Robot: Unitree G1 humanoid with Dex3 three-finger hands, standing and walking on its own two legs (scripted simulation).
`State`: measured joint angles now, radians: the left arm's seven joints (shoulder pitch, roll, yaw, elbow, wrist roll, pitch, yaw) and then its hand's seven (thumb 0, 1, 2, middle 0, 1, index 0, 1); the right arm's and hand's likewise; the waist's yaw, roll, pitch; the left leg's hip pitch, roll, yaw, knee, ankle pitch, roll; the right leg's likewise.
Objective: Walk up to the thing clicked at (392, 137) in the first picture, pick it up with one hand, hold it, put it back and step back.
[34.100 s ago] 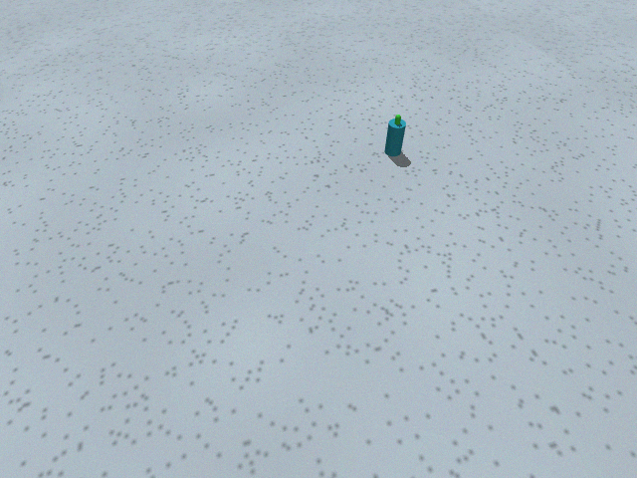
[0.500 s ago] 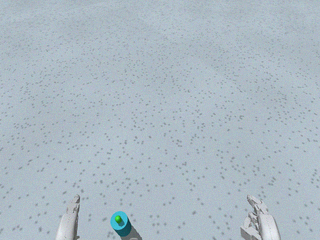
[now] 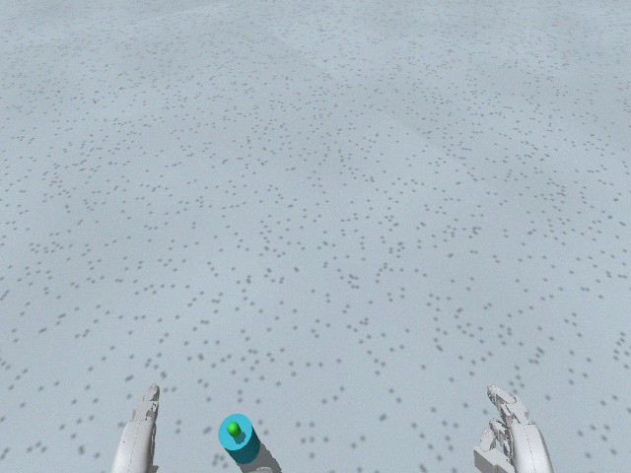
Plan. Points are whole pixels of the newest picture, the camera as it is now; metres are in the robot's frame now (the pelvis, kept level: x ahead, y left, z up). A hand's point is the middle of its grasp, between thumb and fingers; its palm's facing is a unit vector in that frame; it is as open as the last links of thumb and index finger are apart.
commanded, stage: home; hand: left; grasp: from the side
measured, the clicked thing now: (239, 437) +0.32 +0.22 -0.62
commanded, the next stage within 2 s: stand in 0.72 s
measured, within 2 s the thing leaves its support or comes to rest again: neither
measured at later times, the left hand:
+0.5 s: hand (183, 455) +0.17 +0.18 -0.06, palm faces +0.09 -0.96 -0.28, open 17.6 cm
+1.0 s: hand (182, 455) +0.17 +0.18 -0.06, palm faces +0.10 -0.96 -0.28, open 16.1 cm
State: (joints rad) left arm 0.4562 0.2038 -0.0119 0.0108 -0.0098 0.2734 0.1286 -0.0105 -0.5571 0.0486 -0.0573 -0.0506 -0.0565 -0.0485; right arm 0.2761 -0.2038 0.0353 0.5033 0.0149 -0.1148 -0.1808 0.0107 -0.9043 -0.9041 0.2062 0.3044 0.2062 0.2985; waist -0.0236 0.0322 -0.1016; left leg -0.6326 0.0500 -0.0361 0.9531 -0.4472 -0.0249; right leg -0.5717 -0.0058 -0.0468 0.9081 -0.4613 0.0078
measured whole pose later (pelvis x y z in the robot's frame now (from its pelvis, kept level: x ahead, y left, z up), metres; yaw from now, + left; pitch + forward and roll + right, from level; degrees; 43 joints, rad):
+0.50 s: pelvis +0.00 +0.00 +0.00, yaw +0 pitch +7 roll -2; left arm 0.46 0.20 -0.01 0.00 -0.01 0.27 0.13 -0.01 -0.57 0.04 -0.06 -0.05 -0.05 -0.05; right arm 0.28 -0.20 0.03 0.51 0.01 -0.12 -0.18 0.01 -0.90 -0.90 0.21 0.30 0.21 0.30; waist -0.02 0.03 -0.10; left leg -0.63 0.05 -0.03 0.95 -0.45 -0.02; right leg -0.57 -0.01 -0.04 0.90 -0.46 0.01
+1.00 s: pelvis +0.00 +0.00 +0.00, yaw +0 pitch +7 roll -2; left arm 0.46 0.20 -0.01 0.00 -0.01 0.27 0.13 -0.01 -0.37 0.24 -0.14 -0.17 -0.14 -0.17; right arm 0.28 -0.20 0.03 0.51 0.01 -0.13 -0.18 0.01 -0.90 -0.90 0.21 0.30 0.21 0.30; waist -0.02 0.03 -0.10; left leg -0.63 0.05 -0.03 0.96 -0.45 -0.02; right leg -0.57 -0.01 -0.04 0.91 -0.46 0.01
